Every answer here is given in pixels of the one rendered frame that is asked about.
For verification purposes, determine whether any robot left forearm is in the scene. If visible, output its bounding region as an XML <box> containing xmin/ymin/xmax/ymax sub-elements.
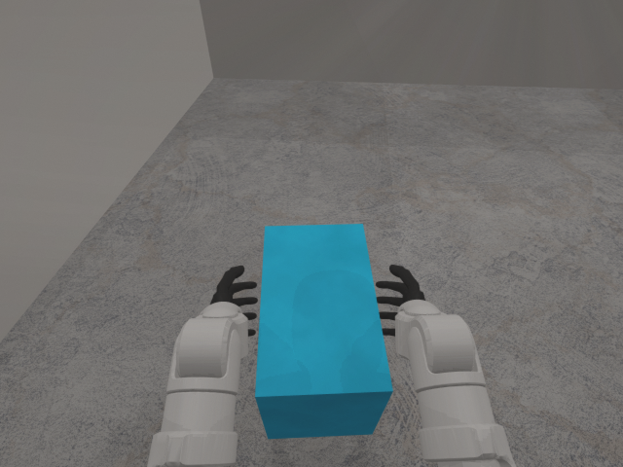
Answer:
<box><xmin>147</xmin><ymin>302</ymin><xmax>248</xmax><ymax>467</ymax></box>

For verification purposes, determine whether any carton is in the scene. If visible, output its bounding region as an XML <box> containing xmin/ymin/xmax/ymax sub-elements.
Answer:
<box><xmin>255</xmin><ymin>224</ymin><xmax>393</xmax><ymax>439</ymax></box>

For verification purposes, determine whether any robot right hand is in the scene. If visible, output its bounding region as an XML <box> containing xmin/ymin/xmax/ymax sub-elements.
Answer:
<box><xmin>376</xmin><ymin>265</ymin><xmax>425</xmax><ymax>336</ymax></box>

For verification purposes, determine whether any robot left hand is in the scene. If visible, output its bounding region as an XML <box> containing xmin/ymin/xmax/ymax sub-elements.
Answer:
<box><xmin>210</xmin><ymin>266</ymin><xmax>258</xmax><ymax>337</ymax></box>

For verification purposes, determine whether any robot right forearm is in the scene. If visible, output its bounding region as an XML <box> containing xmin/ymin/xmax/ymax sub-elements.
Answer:
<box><xmin>395</xmin><ymin>300</ymin><xmax>516</xmax><ymax>467</ymax></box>

